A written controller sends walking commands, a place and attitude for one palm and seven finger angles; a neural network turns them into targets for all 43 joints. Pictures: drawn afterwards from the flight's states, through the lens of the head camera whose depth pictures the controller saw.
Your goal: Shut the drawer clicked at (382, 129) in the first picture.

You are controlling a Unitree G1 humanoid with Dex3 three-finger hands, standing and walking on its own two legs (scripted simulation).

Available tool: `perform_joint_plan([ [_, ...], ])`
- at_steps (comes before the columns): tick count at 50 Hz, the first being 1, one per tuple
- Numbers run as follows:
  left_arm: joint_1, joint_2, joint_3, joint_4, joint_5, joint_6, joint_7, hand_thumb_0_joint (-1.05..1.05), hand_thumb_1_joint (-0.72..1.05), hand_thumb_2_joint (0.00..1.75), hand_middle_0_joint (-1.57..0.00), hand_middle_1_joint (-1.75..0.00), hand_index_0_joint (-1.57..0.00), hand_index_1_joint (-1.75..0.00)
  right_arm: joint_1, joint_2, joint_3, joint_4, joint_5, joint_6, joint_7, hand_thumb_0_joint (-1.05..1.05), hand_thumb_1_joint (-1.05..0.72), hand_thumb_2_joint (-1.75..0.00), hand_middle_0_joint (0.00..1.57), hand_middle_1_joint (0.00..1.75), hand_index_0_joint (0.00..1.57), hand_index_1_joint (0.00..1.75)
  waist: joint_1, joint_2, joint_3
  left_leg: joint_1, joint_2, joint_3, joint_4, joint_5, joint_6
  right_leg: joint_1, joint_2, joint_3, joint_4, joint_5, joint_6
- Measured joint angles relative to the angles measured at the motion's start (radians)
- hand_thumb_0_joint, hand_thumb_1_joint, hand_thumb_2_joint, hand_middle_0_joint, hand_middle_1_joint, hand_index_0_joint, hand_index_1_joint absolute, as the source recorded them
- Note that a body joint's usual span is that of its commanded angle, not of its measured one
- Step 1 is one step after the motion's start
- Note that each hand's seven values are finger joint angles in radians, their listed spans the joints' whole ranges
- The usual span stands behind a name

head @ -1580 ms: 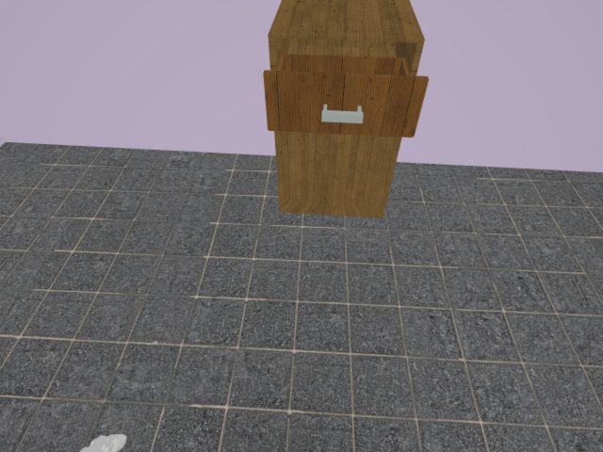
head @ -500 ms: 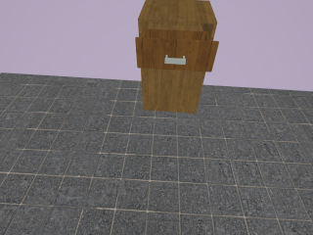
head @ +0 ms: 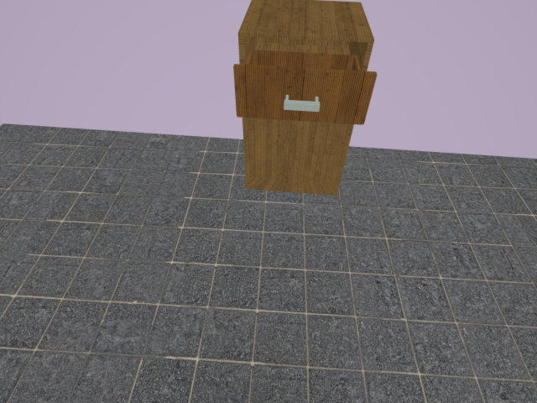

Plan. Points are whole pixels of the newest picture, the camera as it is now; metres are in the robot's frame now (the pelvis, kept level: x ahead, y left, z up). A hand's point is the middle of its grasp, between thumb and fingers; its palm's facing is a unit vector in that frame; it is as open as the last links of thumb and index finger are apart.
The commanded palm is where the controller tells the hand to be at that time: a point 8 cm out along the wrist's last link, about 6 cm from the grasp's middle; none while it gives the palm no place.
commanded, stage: walk to a spot facing it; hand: left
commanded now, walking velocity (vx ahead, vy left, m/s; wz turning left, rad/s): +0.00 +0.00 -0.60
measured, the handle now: (301, 102) +1.00 -0.04 -0.07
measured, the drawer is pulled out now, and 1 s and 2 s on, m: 0.26 0.26 0.26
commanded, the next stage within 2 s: none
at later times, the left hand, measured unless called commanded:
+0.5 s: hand out of the picture +0.08 +0.14 -0.17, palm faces -0.13 -0.96 -0.25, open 7.3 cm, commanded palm none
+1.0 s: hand (207, 356) +0.25 +0.14 -0.20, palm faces -0.34 -0.92 -0.18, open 7.3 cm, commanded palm none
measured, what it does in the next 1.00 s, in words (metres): walks ahead, turning right: left foot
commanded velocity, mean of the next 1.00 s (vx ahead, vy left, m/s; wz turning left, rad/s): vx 0.30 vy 0.00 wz -0.53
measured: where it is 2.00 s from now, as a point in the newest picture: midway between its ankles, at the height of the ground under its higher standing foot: (312, 354)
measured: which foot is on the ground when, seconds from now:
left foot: down 0.00-0.40, up 0.42-0.96, down 0.98-1.00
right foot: down 0.00-0.98, up 1.00-1.00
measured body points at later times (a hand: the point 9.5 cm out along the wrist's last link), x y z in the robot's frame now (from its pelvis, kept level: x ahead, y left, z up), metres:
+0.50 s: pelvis +0.04 -0.05 -0.02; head +0.03 -0.07 +0.43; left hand +0.09 +0.19 -0.16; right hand +0.00 -0.30 -0.18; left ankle +0.02 +0.10 -0.68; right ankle +0.03 -0.12 -0.75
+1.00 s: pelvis +0.25 -0.05 -0.03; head +0.27 -0.05 +0.42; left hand +0.27 +0.19 -0.19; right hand +0.29 -0.32 -0.14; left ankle +0.36 +0.00 -0.75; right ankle +0.04 -0.11 -0.72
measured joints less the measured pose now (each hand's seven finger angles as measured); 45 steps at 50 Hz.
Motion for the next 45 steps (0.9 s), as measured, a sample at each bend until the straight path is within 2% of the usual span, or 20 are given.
perform_joint_plan([
  [8,0.036,-0.024,0.017,-0.037,0.002,0.035,0.003,0.0,0.91,0.9,-0.2,-0.3,-0.21,-0.3,0.005,0.032,-0.013,-0.049,-0.005,0.014,-0.014,0.01,-0.9,-0.9,0.2,0.3,0.21,0.3,0.014,-0.002,0.003,-0.036,0.023,0.055,0.081,-0.047,-0.005,-0.062,0.024,0.054,0.084,-0.024,-0.002],
  [11,0.074,-0.044,0.024,-0.057,0.008,0.05,-0.011,0.0,0.91,0.9,-0.2,-0.3,-0.2,-0.3,0.039,0.055,-0.02,-0.073,-0.01,0.02,-0.007,0.01,-0.9,-0.9,0.2,0.3,0.21,0.3,0.013,-0.006,-0.008,-0.047,0.032,0.084,0.123,-0.083,-0.002,-0.099,0.034,0.079,0.161,-0.091,-0.008],
  [15,0.122,-0.075,0.041,-0.079,0.012,0.06,-0.032,0.0,0.91,0.9,-0.2,-0.3,-0.2,-0.3,0.09,0.078,-0.034,-0.087,-0.012,0.011,0.0,0.01,-0.9,-0.9,0.2,0.3,0.21,0.3,0.019,-0.007,-0.011,-0.025,0.05,0.14,0.131,-0.111,-0.006,-0.192,0.012,0.018,0.394,-0.226,-0.004],
  [18,0.143,-0.101,0.048,-0.093,0.012,0.053,-0.044,0.0,0.91,0.9,-0.2,-0.3,-0.2,-0.3,0.122,0.08,-0.045,-0.087,-0.016,0.003,0.0,0.01,-0.9,-0.9,0.2,0.3,0.21,0.3,0.017,0.011,-0.002,-0.001,0.076,0.177,0.141,-0.134,-0.027,-0.204,-0.019,-0.041,0.392,-0.235,-0.002],
  [20,0.156,-0.112,0.05,-0.112,0.013,0.031,-0.047,0.0,0.91,0.9,-0.2,-0.3,-0.2,-0.3,0.145,0.074,-0.05,-0.086,-0.015,0.005,0.001,0.01,-0.9,-0.9,0.2,0.3,0.21,0.3,0.016,0.031,0.005,-0.026,0.112,0.185,0.237,-0.197,-0.029,-0.166,-0.018,-0.067,0.281,-0.166,-0.011],
  [22,0.161,-0.123,0.051,-0.118,0.012,-0.001,-0.033,0.0,0.91,0.9,-0.2,-0.3,-0.21,-0.3,0.155,0.074,-0.055,-0.075,-0.013,0.023,0.003,0.01,-0.9,-0.9,0.2,0.3,0.21,0.3,0.021,0.045,0.01,-0.128,0.118,0.125,0.49,-0.311,-0.022,-0.177,0.004,-0.082,0.309,-0.129,-0.049],
  [24,0.179,-0.134,0.053,-0.121,0.006,-0.017,-0.017,0.0,0.91,0.9,-0.2,-0.3,-0.21,-0.3,0.154,0.079,-0.057,-0.065,-0.013,0.036,0.009,0.01,-0.9,-0.9,0.2,0.3,0.21,0.3,0.03,0.041,0.009,-0.226,0.096,0.081,0.688,-0.289,-0.011,-0.148,0.02,-0.08,0.282,-0.141,-0.072],
  [27,0.224,-0.149,0.051,-0.11,0.006,-0.026,-0.007,0.0,0.91,0.9,-0.2,-0.3,-0.21,-0.3,0.129,0.088,-0.062,-0.082,-0.018,0.03,0.018,0.01,-0.91,-0.9,0.2,0.3,0.2,0.29,0.037,0.021,0.0,-0.339,0.084,0.072,0.793,-0.172,-0.015,-0.088,0.039,-0.044,0.172,-0.104,-0.08],
  [31,0.273,-0.174,0.043,-0.083,0.007,-0.036,-0.008,0.0,0.91,0.9,-0.2,-0.3,-0.21,-0.3,0.079,0.097,-0.069,-0.135,-0.02,0.012,0.021,0.01,-0.91,-0.9,0.2,0.3,0.2,0.29,0.025,0.015,-0.008,-0.447,0.093,0.053,0.774,-0.044,-0.033,-0.018,0.06,0.008,0.044,-0.056,-0.084],
  [35,0.298,-0.191,0.04,-0.066,0.008,-0.048,-0.005,0.0,0.91,0.9,-0.2,-0.3,-0.21,-0.3,0.041,0.107,-0.073,-0.166,-0.019,0.005,0.022,0.01,-0.91,-0.9,0.2,0.3,0.2,0.29,0.026,0.024,-0.012,-0.509,0.103,0.027,0.73,0.022,-0.047,0.041,0.077,0.047,-0.023,-0.052,-0.081],
  [41,0.315,-0.193,0.042,-0.061,0.014,-0.061,0.011,0.0,0.91,0.9,-0.2,-0.3,-0.21,-0.3,-0.001,0.125,-0.068,-0.181,-0.016,0.012,0.026,0.01,-0.91,-0.9,0.2,0.3,0.2,0.29,0.057,0.03,-0.017,-0.515,0.098,0.033,0.61,0.023,-0.048,0.128,0.081,0.096,-0.061,-0.102,-0.067],
  [45,0.324,-0.181,0.046,-0.057,0.02,-0.057,0.021,0.0,0.91,0.9,-0.2,-0.3,-0.21,-0.3,-0.037,0.146,-0.059,-0.2,-0.01,0.005,0.03,0.01,-0.91,-0.9,0.2,0.3,0.2,0.29,0.076,0.014,-0.009,-0.451,0.07,0.051,0.455,-0.022,-0.025,0.18,0.067,0.137,-0.052,-0.164,-0.044],
])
